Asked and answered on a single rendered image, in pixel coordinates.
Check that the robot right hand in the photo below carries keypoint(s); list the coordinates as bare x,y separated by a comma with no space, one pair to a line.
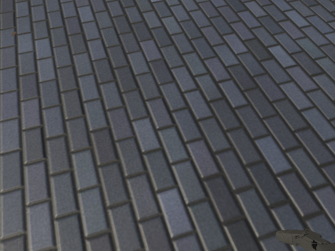
307,239

